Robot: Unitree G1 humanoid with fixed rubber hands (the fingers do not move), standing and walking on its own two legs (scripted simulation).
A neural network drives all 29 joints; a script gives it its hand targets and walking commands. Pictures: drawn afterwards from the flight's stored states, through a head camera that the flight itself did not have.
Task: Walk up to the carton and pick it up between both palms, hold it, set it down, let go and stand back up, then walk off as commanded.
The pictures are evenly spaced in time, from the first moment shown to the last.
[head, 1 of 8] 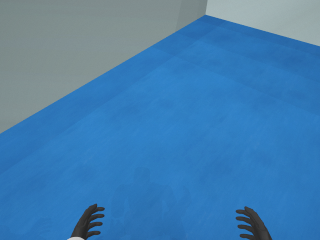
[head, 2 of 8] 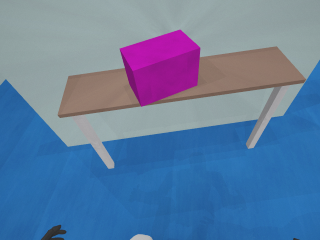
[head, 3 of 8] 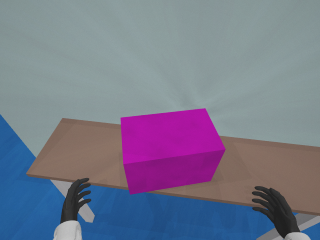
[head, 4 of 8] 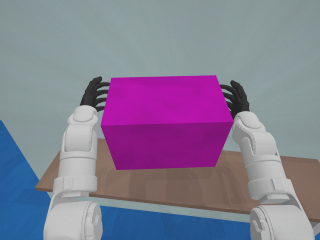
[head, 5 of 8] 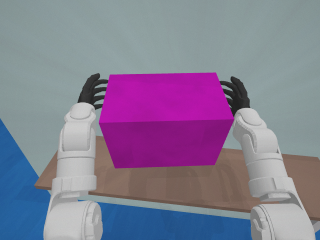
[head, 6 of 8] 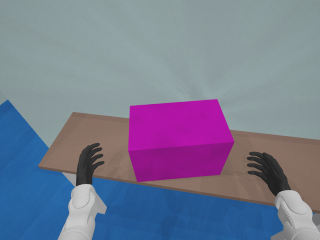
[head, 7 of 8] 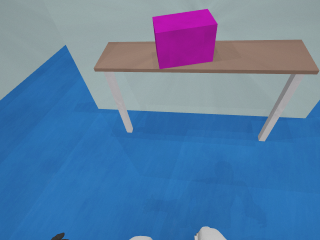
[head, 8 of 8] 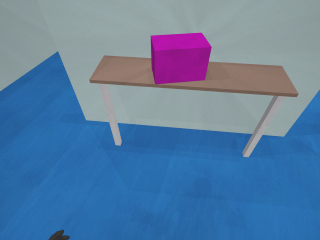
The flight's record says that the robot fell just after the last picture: no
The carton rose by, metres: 0.21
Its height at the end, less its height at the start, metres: +0.00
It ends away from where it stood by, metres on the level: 0.02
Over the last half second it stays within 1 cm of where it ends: yes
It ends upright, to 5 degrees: yes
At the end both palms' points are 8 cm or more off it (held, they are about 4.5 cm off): yes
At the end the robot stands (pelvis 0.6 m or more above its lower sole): yes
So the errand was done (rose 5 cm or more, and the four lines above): yes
